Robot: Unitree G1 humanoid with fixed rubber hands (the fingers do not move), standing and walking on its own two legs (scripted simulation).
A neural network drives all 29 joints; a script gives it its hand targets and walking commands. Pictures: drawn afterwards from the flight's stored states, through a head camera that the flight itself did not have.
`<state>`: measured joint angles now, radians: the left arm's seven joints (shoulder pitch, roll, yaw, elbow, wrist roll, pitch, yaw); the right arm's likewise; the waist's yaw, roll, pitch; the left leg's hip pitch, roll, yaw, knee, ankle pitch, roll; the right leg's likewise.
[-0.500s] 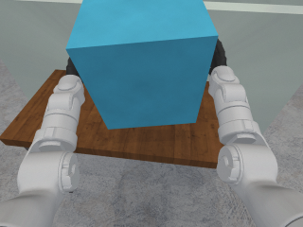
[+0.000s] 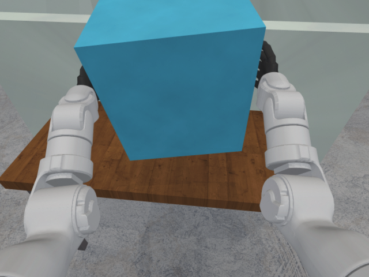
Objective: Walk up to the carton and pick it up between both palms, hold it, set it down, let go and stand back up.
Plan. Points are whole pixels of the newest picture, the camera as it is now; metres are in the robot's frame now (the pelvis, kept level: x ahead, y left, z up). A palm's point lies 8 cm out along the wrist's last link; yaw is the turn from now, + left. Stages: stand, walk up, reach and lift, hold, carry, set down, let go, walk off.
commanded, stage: reach and lift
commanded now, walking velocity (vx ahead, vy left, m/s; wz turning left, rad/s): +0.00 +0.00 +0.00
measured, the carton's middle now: (177, 73) +0.48 +0.02 +0.24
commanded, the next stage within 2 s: hold in 0.40 s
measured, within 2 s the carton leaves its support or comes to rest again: neither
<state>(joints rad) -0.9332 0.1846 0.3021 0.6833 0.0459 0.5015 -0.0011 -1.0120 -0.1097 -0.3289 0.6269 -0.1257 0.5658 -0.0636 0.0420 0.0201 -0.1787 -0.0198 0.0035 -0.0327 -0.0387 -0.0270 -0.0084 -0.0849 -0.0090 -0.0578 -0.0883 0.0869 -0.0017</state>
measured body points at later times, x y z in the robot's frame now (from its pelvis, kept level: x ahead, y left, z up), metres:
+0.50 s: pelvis -0.02 +0.01 +0.00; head -0.06 +0.00 +0.45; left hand +0.40 +0.19 +0.27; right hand +0.40 -0.17 +0.29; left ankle -0.04 +0.13 -0.76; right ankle +0.02 -0.12 -0.76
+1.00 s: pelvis -0.02 -0.01 +0.00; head -0.05 -0.03 +0.45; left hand +0.39 +0.18 +0.25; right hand +0.40 -0.19 +0.27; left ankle -0.04 +0.13 -0.76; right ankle +0.02 -0.12 -0.76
